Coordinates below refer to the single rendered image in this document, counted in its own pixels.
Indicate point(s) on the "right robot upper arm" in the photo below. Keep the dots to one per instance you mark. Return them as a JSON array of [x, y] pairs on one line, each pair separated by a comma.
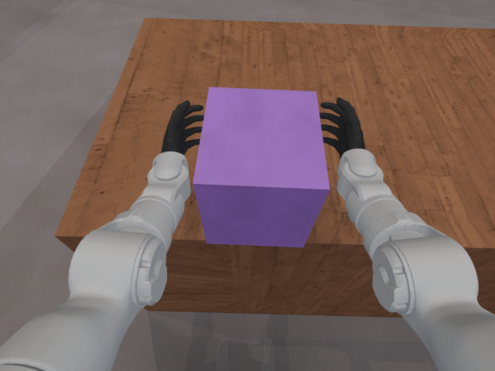
[[431, 283]]

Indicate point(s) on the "pedestal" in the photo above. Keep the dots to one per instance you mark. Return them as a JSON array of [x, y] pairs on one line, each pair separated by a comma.
[[425, 99]]

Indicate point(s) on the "robot right forearm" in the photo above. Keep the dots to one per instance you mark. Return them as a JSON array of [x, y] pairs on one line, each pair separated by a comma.
[[376, 213]]

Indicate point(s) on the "robot left hand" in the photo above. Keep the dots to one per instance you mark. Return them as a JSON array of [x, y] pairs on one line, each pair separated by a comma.
[[175, 135]]

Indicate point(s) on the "robot left forearm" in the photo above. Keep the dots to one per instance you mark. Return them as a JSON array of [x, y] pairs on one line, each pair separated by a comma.
[[160, 207]]

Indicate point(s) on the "robot right hand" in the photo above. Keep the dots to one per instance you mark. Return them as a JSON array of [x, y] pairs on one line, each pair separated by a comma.
[[349, 133]]

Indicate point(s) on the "carton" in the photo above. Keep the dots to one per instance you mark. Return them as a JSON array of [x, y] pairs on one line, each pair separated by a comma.
[[261, 177]]

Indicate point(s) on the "left robot upper arm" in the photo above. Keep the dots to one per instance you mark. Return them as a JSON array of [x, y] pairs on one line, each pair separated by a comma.
[[114, 274]]

